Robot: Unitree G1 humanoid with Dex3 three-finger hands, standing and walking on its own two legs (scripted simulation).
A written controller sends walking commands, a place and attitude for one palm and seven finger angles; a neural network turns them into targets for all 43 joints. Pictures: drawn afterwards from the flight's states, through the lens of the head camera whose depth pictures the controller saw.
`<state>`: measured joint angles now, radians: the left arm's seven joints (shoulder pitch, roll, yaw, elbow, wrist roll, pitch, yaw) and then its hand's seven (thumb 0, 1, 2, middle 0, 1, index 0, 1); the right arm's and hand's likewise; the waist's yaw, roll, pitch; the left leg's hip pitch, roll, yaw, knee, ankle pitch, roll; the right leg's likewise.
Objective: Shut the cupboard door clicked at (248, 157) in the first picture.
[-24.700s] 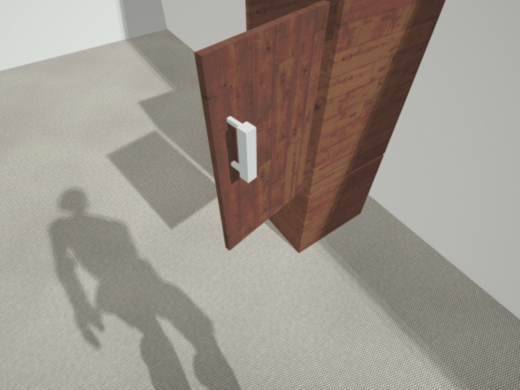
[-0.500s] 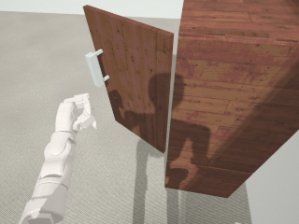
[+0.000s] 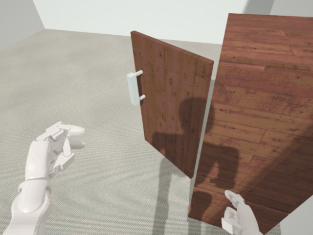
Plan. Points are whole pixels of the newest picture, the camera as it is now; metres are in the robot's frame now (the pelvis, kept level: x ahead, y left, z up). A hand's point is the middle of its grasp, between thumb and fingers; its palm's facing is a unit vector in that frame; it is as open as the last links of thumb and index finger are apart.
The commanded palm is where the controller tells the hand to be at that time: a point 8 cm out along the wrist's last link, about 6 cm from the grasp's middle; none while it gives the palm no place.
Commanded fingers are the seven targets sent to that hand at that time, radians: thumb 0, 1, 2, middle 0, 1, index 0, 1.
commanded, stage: draw the hand back to the body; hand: left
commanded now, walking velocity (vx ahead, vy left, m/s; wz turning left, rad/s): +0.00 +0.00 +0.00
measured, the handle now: (137, 87) +0.64 +0.16 +0.04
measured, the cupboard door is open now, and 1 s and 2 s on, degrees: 61 61 61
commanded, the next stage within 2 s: step back with the hand held close in 0.62 s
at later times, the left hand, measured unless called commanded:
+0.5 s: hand (34, 174) +0.18 +0.26 +0.15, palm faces +0.46 -0.80 -0.37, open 7.3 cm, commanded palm +0.13 +0.30 +0.17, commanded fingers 0.00 0.90 0.90 -0.20 -0.30 -0.20 -0.30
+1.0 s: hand (36, 170) +0.19 +0.26 +0.16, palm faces +0.41 -0.79 -0.46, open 7.5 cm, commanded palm +0.13 +0.30 +0.17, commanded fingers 0.00 0.90 0.90 -0.20 -0.30 -0.20 -0.30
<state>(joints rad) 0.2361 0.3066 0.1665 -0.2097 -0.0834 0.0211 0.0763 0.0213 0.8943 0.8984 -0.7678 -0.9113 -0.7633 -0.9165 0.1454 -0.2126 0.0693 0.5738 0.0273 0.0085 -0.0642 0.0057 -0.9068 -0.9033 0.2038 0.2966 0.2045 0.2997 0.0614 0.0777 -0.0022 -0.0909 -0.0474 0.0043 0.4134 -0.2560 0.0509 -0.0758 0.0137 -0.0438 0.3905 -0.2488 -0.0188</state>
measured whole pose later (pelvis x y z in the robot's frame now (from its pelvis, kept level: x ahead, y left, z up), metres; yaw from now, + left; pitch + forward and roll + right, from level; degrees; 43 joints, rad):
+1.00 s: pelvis -0.01 +0.00 +0.00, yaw +0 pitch +0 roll -1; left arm 0.53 0.38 0.37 -0.40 -0.08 -0.12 0.12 0.02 0.89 0.90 -0.21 -0.30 -0.21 -0.30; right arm 0.19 -0.26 -0.02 0.60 0.03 0.03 -0.09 0.01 -0.91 -0.90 0.20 0.30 0.20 0.30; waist 0.01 0.08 -0.04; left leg -0.24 -0.04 0.01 0.50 -0.27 0.05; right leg -0.21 0.02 -0.04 0.46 -0.25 -0.01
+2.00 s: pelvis -0.09 +0.02 -0.03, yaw -1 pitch +1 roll -2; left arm 0.52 0.42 0.46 -0.53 -0.01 -0.25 0.16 0.02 0.89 0.90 -0.21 -0.30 -0.21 -0.30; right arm 0.24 -0.22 -0.01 0.59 0.00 -0.03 -0.08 0.01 -0.91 -0.90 0.21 0.30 0.21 0.30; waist -0.02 0.00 -0.02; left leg -0.48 -0.01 0.04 0.70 -0.24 0.07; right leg -0.44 0.02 -0.05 0.63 -0.20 -0.01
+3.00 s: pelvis -0.22 +0.03 -0.01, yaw -2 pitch +3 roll -2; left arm 0.54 0.48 0.43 -0.49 -0.06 -0.20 0.14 0.01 0.88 0.90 -0.22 -0.30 -0.21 -0.30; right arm 0.23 -0.25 -0.02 0.63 0.01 0.03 -0.11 0.01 -0.91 -0.90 0.20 0.30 0.20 0.30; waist -0.02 -0.03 -0.08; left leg -0.40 -0.01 -0.02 0.55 -0.20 0.05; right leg -0.25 0.03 -0.01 0.49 -0.28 0.02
